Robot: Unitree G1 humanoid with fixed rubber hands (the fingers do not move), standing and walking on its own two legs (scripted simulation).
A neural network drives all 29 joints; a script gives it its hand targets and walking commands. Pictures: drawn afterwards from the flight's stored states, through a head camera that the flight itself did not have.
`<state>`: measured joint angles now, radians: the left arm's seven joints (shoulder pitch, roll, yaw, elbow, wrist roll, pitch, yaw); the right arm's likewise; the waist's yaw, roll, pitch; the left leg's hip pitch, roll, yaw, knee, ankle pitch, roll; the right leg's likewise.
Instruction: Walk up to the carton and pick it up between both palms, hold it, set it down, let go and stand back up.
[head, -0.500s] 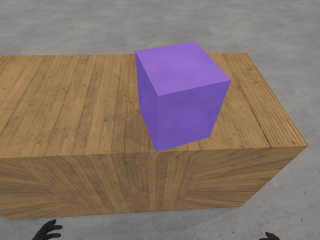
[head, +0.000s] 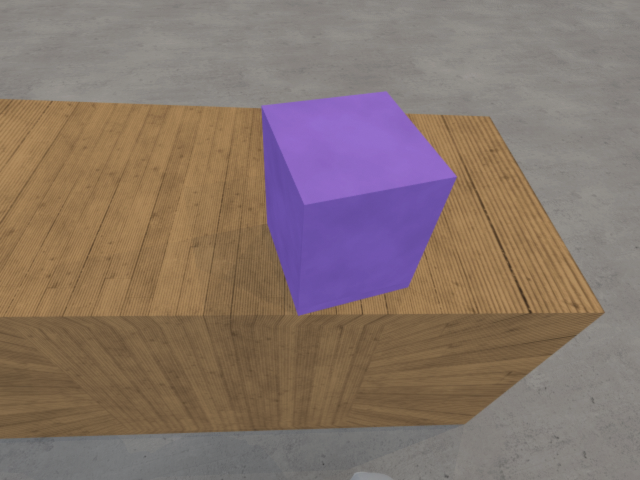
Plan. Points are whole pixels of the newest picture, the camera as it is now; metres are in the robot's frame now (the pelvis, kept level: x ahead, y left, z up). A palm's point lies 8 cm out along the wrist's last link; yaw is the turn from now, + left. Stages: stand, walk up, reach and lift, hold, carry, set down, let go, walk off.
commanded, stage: walk up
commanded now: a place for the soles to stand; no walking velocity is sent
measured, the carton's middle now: (341, 205) +0.51 -0.05 +0.04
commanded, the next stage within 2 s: none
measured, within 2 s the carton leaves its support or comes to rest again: neither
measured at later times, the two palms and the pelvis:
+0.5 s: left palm out of the picture +0.13 +0.22 -0.12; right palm (575, 407) +0.23 -0.39 -0.09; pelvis +0.10 -0.08 -0.01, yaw +4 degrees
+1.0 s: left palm (137, 406) +0.24 +0.23 -0.10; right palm (543, 381) +0.27 -0.36 -0.10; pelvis +0.16 -0.07 +0.01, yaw +1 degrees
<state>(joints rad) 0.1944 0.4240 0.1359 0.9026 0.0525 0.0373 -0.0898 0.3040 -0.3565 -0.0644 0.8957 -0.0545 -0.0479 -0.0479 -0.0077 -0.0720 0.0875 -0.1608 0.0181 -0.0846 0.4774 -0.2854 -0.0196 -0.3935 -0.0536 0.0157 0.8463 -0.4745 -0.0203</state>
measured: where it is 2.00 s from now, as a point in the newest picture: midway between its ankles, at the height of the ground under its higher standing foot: outside the picture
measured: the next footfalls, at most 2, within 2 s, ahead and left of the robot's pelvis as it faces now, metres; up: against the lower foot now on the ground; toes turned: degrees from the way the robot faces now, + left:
right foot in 0.10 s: +0.15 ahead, -0.19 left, +0.00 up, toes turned +14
left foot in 0.46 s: +0.20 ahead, +0.04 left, +0.00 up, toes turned +4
